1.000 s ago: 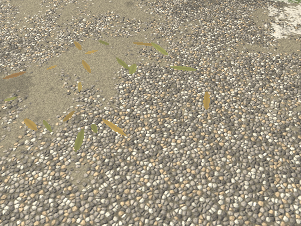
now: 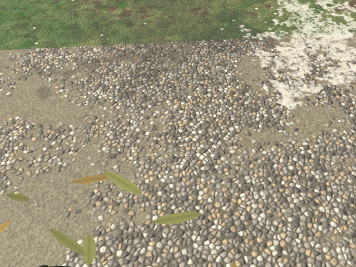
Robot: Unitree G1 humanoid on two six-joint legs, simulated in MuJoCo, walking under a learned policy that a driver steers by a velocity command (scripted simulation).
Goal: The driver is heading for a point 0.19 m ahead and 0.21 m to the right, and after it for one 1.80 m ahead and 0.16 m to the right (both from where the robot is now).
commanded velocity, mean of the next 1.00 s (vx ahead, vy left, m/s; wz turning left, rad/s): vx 0.98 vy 0.00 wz -0.35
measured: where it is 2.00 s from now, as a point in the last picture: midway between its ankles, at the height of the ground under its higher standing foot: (224, 119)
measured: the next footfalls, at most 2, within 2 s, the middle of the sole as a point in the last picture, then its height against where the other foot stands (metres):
right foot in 0.16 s outside the picture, level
left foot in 0.58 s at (186, 196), level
